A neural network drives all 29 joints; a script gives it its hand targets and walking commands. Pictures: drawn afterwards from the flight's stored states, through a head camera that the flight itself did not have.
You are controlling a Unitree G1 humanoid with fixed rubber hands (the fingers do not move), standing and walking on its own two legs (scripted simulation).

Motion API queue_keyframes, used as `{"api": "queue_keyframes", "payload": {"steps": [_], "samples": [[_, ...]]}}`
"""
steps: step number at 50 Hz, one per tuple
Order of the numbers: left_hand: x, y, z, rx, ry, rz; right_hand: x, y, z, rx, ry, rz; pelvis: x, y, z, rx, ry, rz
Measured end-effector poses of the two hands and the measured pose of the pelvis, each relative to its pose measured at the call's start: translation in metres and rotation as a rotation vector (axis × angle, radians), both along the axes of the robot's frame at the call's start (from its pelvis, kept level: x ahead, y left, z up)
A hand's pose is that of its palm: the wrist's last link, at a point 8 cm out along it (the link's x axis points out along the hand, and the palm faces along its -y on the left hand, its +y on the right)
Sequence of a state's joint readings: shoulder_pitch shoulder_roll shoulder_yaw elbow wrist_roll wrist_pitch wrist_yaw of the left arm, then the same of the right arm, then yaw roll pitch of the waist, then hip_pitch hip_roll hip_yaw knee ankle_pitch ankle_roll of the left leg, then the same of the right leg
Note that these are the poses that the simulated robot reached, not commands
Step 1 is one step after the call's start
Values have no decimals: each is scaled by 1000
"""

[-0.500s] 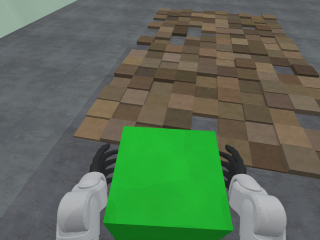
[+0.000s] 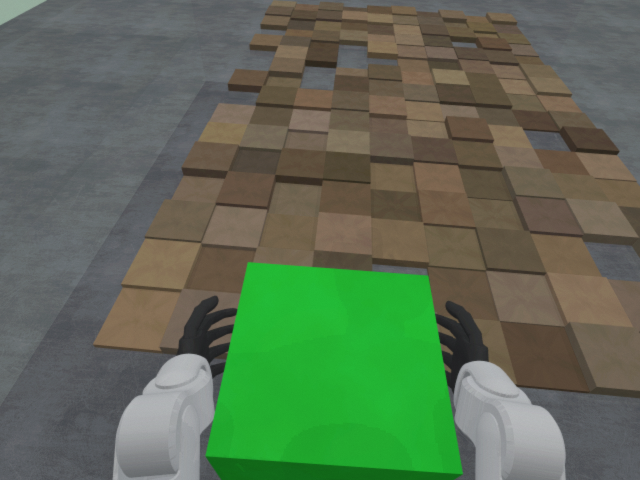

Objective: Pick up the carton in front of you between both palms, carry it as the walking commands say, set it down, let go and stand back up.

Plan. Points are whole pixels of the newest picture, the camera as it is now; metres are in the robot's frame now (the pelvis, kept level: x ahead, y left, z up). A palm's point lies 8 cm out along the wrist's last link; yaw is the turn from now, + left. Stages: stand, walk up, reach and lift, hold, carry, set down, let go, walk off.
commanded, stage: carry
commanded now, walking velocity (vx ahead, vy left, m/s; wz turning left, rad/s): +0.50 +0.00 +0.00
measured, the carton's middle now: (327, 395) +0.22 +0.00 +0.00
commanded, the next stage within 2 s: none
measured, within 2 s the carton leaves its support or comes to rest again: neither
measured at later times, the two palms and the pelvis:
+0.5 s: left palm (240, 137) +0.60 +0.13 +0.12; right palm (414, 131) +0.63 -0.17 +0.12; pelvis +0.34 -0.05 -0.01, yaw +4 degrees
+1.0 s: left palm (254, 42) +1.04 +0.15 +0.11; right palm (376, 45) +1.03 -0.15 +0.11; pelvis +0.67 +0.01 +0.00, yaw +2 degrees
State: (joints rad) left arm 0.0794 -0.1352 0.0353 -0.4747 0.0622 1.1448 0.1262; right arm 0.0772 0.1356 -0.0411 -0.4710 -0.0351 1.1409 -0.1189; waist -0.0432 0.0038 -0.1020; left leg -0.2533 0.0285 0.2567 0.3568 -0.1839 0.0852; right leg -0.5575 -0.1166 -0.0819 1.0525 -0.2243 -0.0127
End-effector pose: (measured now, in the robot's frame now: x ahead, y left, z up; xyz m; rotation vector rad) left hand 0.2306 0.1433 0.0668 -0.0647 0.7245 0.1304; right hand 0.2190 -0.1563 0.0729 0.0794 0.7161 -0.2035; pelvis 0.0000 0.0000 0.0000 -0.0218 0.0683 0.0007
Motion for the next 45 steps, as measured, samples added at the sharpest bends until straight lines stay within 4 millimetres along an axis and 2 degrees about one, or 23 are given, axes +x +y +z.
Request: {"api": "queue_keyframes", "payload": {"steps": [4, 9, 15, 17, 20, 25, 32, 36, 40, 42, 45], "samples": [[47, 6, 12, -3, -39, 30, 56, 6, 13, -6, -38, 31, 53, -1, 5, -10, 3, 12], [115, 7, 24, 1, -110, 71, 135, 6, 24, -4, -109, 73, 126, -9, -1, 2, -2, 24], [219, -11, 30, 14, -214, 87, 244, -11, 20, 28, -212, 81, 227, -29, -30, 17, -18, 49], [255, -16, 29, 29, -211, 93, 282, -16, 16, 42, -209, 85, 254, -35, -35, 2, -18, 54], [297, -16, 34, 22, -179, 126, 332, -17, 21, 47, -177, 106, 285, -42, -26, 10, -10, 67], [368, -12, 55, 9, -189, 169, 414, -11, 44, 71, -185, 121, 342, -48, -10, 23, -1, 65], [500, -7, 74, 25, -195, 122, 536, -7, 62, 47, -194, 102, 434, -39, -4, 32, 11, 48], [581, 2, 68, 18, -184, 102, 610, 0, 58, 38, -184, 77, 494, -25, -12, 25, 10, 36], [667, 12, 49, -9, -178, 72, 686, 11, 48, 22, -179, 43, 557, -8, -28, 37, -2, 25], [703, 14, 39, -21, -147, 56, 715, 12, 40, 15, -147, 16, 579, -2, -26, 38, 3, 29], [746, 12, 32, -56, -102, 54, 749, 11, 32, 26, -103, -19, 612, 5, -13, 28, 16, 29]]}}
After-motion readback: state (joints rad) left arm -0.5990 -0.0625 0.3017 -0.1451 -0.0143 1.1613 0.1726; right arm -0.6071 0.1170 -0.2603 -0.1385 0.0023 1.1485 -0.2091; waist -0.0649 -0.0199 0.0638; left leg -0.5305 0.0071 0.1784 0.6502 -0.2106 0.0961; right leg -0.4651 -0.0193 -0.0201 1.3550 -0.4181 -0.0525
